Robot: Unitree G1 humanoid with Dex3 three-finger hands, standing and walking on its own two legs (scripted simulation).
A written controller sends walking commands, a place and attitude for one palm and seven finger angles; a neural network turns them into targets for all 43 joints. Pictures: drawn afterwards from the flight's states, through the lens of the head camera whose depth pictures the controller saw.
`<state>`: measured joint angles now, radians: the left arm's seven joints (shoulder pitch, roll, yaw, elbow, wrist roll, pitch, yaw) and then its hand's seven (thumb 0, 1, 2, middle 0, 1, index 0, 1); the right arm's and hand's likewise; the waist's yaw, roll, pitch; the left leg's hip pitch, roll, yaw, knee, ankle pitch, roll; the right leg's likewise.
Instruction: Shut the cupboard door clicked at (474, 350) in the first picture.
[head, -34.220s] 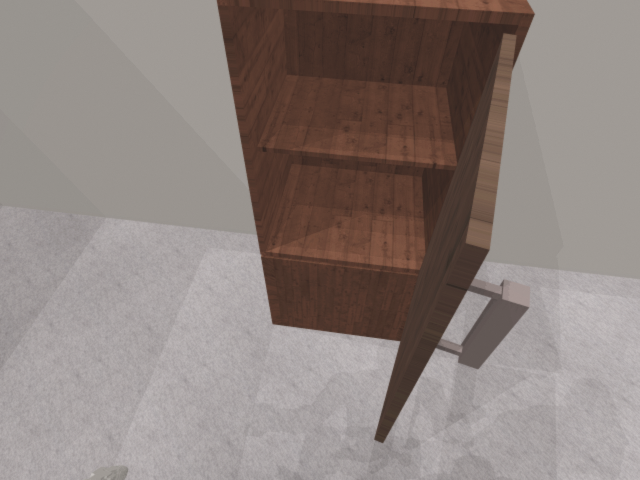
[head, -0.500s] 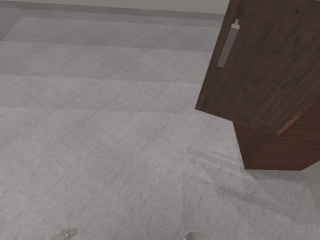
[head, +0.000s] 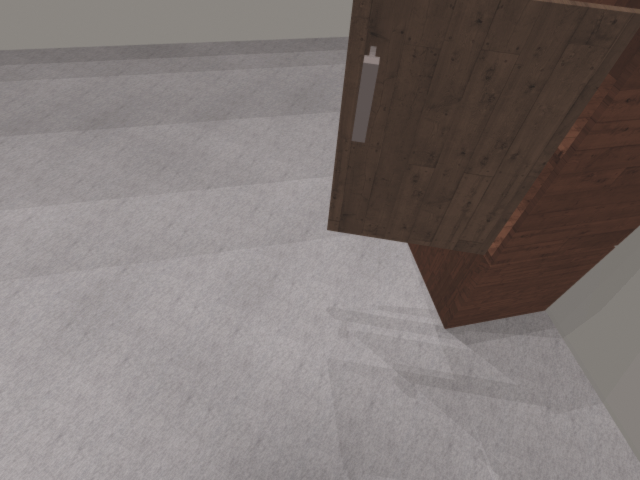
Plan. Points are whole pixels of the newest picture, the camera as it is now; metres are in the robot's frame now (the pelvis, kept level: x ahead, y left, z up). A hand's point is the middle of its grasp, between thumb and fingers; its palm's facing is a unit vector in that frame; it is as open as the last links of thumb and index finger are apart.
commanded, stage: take the last steps up to it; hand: left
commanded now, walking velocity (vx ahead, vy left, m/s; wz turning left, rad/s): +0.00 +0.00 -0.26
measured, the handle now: (365, 95) +0.71 -0.04 +0.09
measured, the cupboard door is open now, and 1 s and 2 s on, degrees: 69 69 69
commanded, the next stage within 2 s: come to a stop and stand still in 0.82 s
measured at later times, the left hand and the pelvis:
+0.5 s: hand out of the picture +0.14 +0.13 -0.15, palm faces -0.10 -0.97 -0.21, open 7.4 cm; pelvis +0.06 -0.05 +0.01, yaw -7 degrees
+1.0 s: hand (289, 356) +0.32 +0.06 -0.16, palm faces -0.15 -0.97 -0.20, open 7.4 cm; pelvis +0.22 -0.11 +0.01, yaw -9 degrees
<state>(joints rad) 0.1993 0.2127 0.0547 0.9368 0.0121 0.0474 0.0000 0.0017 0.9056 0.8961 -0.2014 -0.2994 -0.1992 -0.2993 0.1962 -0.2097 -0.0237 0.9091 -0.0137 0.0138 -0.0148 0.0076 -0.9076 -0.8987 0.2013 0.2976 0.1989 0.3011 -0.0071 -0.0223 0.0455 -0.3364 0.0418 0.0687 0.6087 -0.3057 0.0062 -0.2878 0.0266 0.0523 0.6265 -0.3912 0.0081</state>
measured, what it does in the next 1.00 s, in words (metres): walks ahead: right foot, then left foot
